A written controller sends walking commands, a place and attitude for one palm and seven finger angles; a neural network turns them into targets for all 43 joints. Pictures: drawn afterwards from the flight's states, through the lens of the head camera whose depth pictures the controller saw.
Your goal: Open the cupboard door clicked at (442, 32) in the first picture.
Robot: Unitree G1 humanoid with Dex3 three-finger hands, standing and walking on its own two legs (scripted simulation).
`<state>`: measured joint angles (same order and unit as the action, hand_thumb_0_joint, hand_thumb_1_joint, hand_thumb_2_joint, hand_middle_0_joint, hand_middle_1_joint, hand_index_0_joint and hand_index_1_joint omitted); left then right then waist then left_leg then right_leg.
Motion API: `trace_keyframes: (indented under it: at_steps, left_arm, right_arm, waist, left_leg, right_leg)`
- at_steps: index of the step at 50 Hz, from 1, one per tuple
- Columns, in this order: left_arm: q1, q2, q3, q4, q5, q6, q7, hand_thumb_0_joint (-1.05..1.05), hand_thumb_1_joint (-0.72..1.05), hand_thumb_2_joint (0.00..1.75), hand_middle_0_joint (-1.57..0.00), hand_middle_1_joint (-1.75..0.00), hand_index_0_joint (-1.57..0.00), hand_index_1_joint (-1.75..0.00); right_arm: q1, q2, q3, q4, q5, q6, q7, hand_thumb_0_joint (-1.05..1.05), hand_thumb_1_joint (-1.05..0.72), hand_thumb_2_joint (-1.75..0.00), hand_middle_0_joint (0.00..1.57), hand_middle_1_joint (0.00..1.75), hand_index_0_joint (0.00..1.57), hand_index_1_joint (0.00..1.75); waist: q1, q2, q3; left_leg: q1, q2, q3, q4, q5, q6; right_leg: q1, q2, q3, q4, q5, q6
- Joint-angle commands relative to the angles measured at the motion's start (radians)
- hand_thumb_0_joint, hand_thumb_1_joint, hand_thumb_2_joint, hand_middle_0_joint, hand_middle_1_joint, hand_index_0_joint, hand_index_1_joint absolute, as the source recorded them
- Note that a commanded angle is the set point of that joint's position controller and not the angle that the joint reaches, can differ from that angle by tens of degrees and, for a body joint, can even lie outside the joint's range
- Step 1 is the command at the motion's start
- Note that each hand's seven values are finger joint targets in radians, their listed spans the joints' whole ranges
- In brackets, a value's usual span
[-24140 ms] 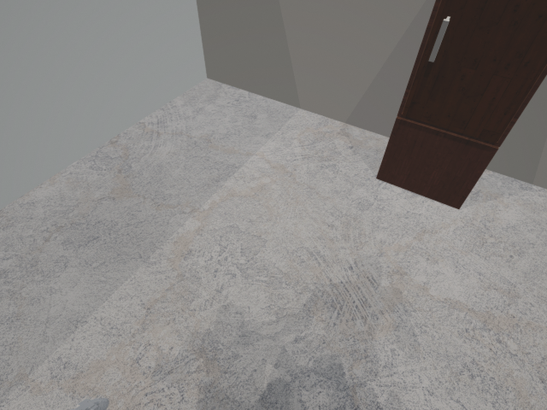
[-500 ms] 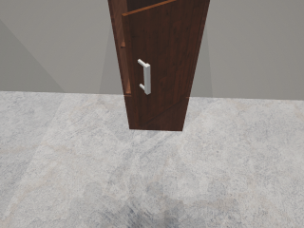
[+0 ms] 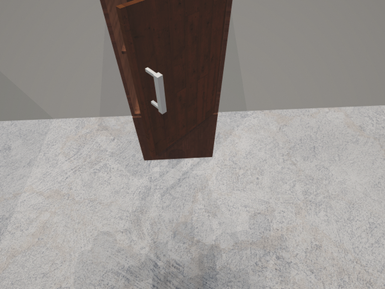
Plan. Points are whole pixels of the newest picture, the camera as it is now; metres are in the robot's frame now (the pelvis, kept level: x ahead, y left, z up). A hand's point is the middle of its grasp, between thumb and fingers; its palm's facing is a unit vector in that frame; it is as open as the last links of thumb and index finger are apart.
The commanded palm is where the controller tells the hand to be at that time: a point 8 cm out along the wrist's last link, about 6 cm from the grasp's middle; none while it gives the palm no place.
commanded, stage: walk to a spot facing it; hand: left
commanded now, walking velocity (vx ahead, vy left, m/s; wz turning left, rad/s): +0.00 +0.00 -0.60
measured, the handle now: (156, 91) +0.65 +0.16 +0.00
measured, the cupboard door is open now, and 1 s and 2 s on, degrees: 41 41 41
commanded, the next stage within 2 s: none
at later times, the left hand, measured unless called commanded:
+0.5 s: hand out of the picture +0.07 +0.19 -0.17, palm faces -0.18 -0.95 -0.25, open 7.4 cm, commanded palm none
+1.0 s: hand (148, 272) +0.18 +0.12 -0.17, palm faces -0.53 -0.81 -0.26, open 7.4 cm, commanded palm none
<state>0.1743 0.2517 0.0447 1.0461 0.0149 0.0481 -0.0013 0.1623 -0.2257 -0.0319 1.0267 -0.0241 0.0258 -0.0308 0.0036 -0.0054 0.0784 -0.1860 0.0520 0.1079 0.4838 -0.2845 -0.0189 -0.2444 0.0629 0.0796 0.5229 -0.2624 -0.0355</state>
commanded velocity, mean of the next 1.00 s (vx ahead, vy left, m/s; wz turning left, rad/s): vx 0.00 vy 0.00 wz -0.60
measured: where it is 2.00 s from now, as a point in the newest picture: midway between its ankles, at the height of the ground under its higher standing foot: outside the picture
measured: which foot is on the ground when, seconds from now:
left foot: down 0.00-0.14, up 0.16-0.54, down 0.56-0.82, up 0.84-1.00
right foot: down 0.00-0.54, up 0.56-0.80, down 0.82-1.00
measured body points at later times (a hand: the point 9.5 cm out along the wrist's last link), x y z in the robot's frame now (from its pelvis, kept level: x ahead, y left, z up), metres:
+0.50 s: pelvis -0.01 -0.01 +0.00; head +0.05 -0.02 +0.45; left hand +0.08 +0.24 -0.15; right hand +0.07 -0.28 -0.13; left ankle +0.02 +0.14 -0.71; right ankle -0.01 -0.10 -0.74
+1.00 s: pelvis -0.01 -0.01 -0.01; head +0.05 -0.04 +0.44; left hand +0.21 +0.17 -0.15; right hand -0.09 -0.29 -0.14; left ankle +0.06 +0.10 -0.70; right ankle -0.05 -0.13 -0.74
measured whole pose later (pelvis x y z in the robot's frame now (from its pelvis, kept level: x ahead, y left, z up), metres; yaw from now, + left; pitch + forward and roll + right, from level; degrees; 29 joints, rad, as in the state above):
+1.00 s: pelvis -0.01 -0.01 -0.01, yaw -34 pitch +0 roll +0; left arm 0.18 0.26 0.07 0.89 0.03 0.05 -0.01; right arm 0.16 -0.26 -0.06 0.89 -0.01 0.05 -0.02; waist 0.00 -0.03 0.12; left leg -0.43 0.06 0.04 0.93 -0.48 -0.06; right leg -0.33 0.04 0.10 0.59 -0.26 0.00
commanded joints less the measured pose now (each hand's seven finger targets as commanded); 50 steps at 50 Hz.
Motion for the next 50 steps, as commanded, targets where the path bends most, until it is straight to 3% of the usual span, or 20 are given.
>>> trace_keyframes:
  at_steps: [1,3,5,6,7,9,13,21,24,25,27,28,32,38,39,40,41,42,43,50]
  left_arm:
    - [-0.001,0.104,0.041,-0.120,0.005,-0.001,-0.005,0.00,0.90,0.90,-0.20,-0.30,-0.20,-0.30]
    - [0.009,0.086,0.047,-0.140,0.005,0.003,-0.009,0.00,0.90,0.90,-0.20,-0.30,-0.20,-0.30]
    - [0.112,0.078,0.057,-0.123,0.007,-0.006,-0.014,0.00,0.90,0.90,-0.20,-0.30,-0.20,-0.30]
    - [0.170,0.144,0.073,-0.112,0.017,-0.018,-0.006,0.00,0.90,0.90,-0.20,-0.30,-0.20,-0.30]
    - [0.185,0.238,0.088,-0.110,0.019,-0.025,0.008,0.00,0.90,0.90,-0.20,-0.30,-0.20,-0.30]
    - [0.136,0.200,0.089,-0.127,0.011,-0.025,0.028,0.00,0.90,0.90,-0.20,-0.30,-0.20,-0.30]
    - [0.089,0.144,0.079,-0.149,0.009,-0.037,0.037,0.00,0.90,0.90,-0.20,-0.30,-0.20,-0.30]
    - [0.112,0.167,0.092,-0.151,0.015,-0.027,0.024,0.00,0.90,0.90,-0.20,-0.30,-0.20,-0.30]
    - [0.065,0.167,0.090,-0.166,0.010,-0.020,0.020,0.00,0.90,0.90,-0.20,-0.30,-0.20,-0.30]
    - [0.034,0.151,0.086,-0.175,0.004,-0.018,0.020,0.00,0.90,0.90,-0.20,-0.30,-0.20,-0.30]
    - [0.027,0.066,0.062,-0.225,-0.010,-0.018,-0.004,0.00,0.90,0.90,-0.20,-0.30,-0.20,-0.30]
    - [-0.004,0.102,0.068,-0.254,0.001,-0.026,-0.013,0.00,0.90,0.90,-0.20,-0.30,-0.20,-0.30]
    - [-0.008,0.076,0.069,-0.230,0.004,-0.007,-0.035,0.00,0.90,0.90,-0.20,-0.30,-0.20,-0.30]
    - [0.032,0.082,0.058,-0.221,0.001,-0.019,-0.044,0.00,0.90,0.90,-0.20,-0.30,-0.20,-0.30]
    - [0.093,0.121,0.068,-0.205,0.003,-0.025,-0.039,0.00,0.90,0.90,-0.20,-0.30,-0.20,-0.30]
    - [0.141,0.241,0.089,-0.193,0.015,-0.034,-0.023,0.00,0.90,0.90,-0.20,-0.30,-0.20,-0.30]
    - [0.195,0.304,0.098,-0.178,0.004,-0.032,-0.009,0.00,0.90,0.90,-0.20,-0.30,-0.20,-0.30]
    - [0.160,0.305,0.097,-0.195,0.006,-0.022,-0.004,0.00,0.90,0.90,-0.20,-0.30,-0.20,-0.30]
    - [0.103,0.252,0.098,-0.196,0.012,-0.022,0.010,0.00,0.90,0.90,-0.20,-0.30,-0.20,-0.30]
    - [-0.032,0.215,0.075,-0.232,0.015,-0.013,0.007,0.00,0.90,0.90,-0.20,-0.30,-0.20,-0.30]
  right_arm:
    - [0.048,-0.206,-0.061,-0.073,-0.006,-0.014,-0.017,0.00,-0.90,-0.90,0.20,0.30,0.20,0.30]
    - [0.026,-0.199,-0.060,-0.094,-0.010,-0.020,-0.019,0.00,-0.90,-0.90,0.20,0.30,0.20,0.30]
    - [-0.024,-0.197,-0.063,-0.111,-0.009,-0.018,-0.020,0.00,-0.90,-0.90,0.20,0.30,0.20,0.30]
    - [-0.035,-0.160,-0.063,-0.128,0.003,-0.010,-0.019,0.00,-0.90,-0.90,0.20,0.30,0.20,0.30]
    - [-0.043,-0.095,-0.054,-0.163,0.016,-0.006,-0.009,0.00,-0.90,-0.90,0.20,0.30,0.20,0.30]
    - [-0.048,-0.105,-0.057,-0.150,0.014,0.006,-0.012,0.00,-0.90,-0.90,0.20,0.30,0.20,0.30]
    - [-0.036,-0.064,-0.048,-0.144,0.014,0.005,-0.004,0.00,-0.90,-0.90,0.20,0.30,0.20,0.30]
    - [-0.071,-0.054,-0.047,-0.184,0.026,-0.009,-0.010,0.00,-0.90,-0.90,0.20,0.30,0.20,0.30]
    - [0.001,-0.066,-0.048,-0.172,0.030,-0.016,-0.017,0.00,-0.90,-0.90,0.20,0.30,0.20,0.30]
    - [0.049,-0.080,-0.050,-0.157,0.029,-0.023,-0.022,0.00,-0.90,-0.90,0.20,0.30,0.20,0.30]
    - [0.078,-0.241,-0.076,-0.171,-0.001,-0.035,-0.031,0.00,-0.90,-0.90,0.20,0.30,0.20,0.30]
    - [0.069,-0.254,-0.075,-0.192,-0.001,-0.030,-0.035,0.00,-0.90,-0.90,0.20,0.30,0.20,0.30]
    - [-0.023,-0.175,-0.052,-0.212,-0.019,-0.034,-0.024,0.00,-0.90,-0.90,0.20,0.30,0.20,0.30]
    - [0.038,-0.227,-0.070,-0.194,-0.008,-0.022,-0.009,0.00,-0.90,-0.90,0.20,0.30,0.20,0.30]
    - [0.029,-0.212,-0.071,-0.204,-0.002,-0.021,-0.006,0.00,-0.90,-0.90,0.20,0.30,0.20,0.30]
    - [0.034,-0.138,-0.058,-0.235,0.012,-0.019,0.000,0.00,-0.90,-0.90,0.20,0.30,0.20,0.30]
    - [-0.019,-0.125,-0.043,-0.266,0.019,-0.012,-0.005,0.00,-0.90,-0.90,0.20,0.30,0.20,0.30]
    - [-0.048,-0.119,-0.041,-0.278,0.020,-0.014,0.000,0.00,-0.90,-0.90,0.20,0.30,0.20,0.30]
    - [-0.045,-0.121,-0.045,-0.261,0.016,-0.010,-0.004,0.00,-0.90,-0.90,0.20,0.30,0.20,0.30]
    - [0.074,-0.083,-0.039,-0.189,0.020,-0.007,0.006,0.00,-0.90,-0.90,0.20,0.30,0.20,0.30]
  waist:
    - [-0.005,0.217,-0.047]
    - [0.011,0.191,-0.052]
    - [0.069,0.098,-0.067]
    - [0.086,-0.119,-0.069]
    - [0.084,-0.341,-0.053]
    - [0.052,-0.193,-0.065]
    - [0.017,-0.069,-0.141]
    - [0.037,-0.142,-0.139]
    - [-0.007,-0.125,-0.143]
    - [-0.036,-0.098,-0.158]
    - [-0.040,0.322,-0.126]
    - [-0.037,0.232,-0.093]
    - [0.019,0.229,-0.058]
    - [0.013,0.206,-0.109]
    - [0.043,0.126,-0.129]
    - [0.060,-0.214,-0.152]
    - [0.109,-0.327,-0.165]
    - [0.096,-0.220,-0.103]
    - [0.064,-0.290,-0.134]
    - [-0.025,-0.132,-0.101]
  left_leg:
    - [0.022,0.310,-0.236,-0.179,0.177,0.158]
    - [-0.003,0.351,-0.213,-0.143,0.297,0.187]
    - [-0.077,0.266,-0.090,0.037,0.326,0.109]
    - [-0.174,0.113,0.008,0.262,0.118,0.024]
    - [-0.346,-0.038,0.025,0.510,-0.338,-0.028]
    - [-0.396,0.001,-0.147,0.694,-0.282,-0.022]
    - [-0.341,0.007,-0.141,0.618,-0.154,-0.040]
    - [-0.249,-0.043,-0.133,0.308,-0.164,-0.028]
    - [-0.085,-0.054,-0.138,0.086,-0.062,-0.019]
    - [0.063,-0.029,-0.147,-0.049,0.014,-0.010]
    - [0.223,0.383,-0.548,-0.253,0.067,0.161]
    - [0.080,0.474,-0.567,-0.238,0.121,0.240]
    - [-0.016,0.252,-0.201,-0.122,0.436,0.152]
    - [-0.032,0.220,-0.074,0.056,0.429,0.067]
    - [-0.112,0.187,-0.043,0.175,0.332,0.027]
    - [-0.335,0.055,0.063,0.416,-0.025,-0.043]
    - [-0.397,0.012,-0.038,0.597,-0.402,-0.048]
    - [-0.422,0.030,-0.107,0.644,-0.365,-0.035]
    - [-0.443,0.037,-0.121,0.677,-0.303,-0.038]
    - [-0.114,-0.027,-0.056,0.246,-0.099,-0.038]
  right_leg:
    - [-0.142,-0.042,-0.032,0.287,-0.111,0.018]
    - [-0.122,-0.082,-0.042,0.341,-0.251,0.018]
    - [0.035,-0.089,-0.058,0.106,-0.063,0.013]
    - [0.101,-0.181,0.131,-0.116,0.217,-0.023]
    - [0.132,-0.408,0.459,-0.235,0.458,-0.128]
    - [0.121,-0.362,0.455,-0.192,0.398,-0.207]
    - [0.141,-0.277,0.327,-0.149,0.438,-0.177]
    - [0.147,-0.229,0.396,-0.145,0.436,-0.166]
    - [0.043,-0.189,0.399,-0.104,0.404,-0.112]
    - [-0.062,-0.157,0.374,-0.068,0.328,-0.069]
    - [-0.395,0.045,0.068,0.263,-0.275,0.049]
    - [-0.367,-0.022,0.001,0.440,-0.334,0.078]
    - [-0.298,-0.073,-0.061,0.549,-0.229,0.090]
    - [-0.001,-0.029,-0.191,0.085,-0.033,0.053]
    - [0.133,-0.066,-0.133,-0.038,0.135,0.027]
    - [0.293,-0.317,0.237,-0.148,0.413,-0.068]
    - [0.245,-0.467,0.400,-0.182,0.567,-0.192]
    - [0.162,-0.425,0.397,-0.165,0.395,-0.230]
    - [0.177,-0.363,0.385,-0.151,0.357,-0.213]
    - [-0.091,-0.235,0.287,-0.136,0.158,-0.127]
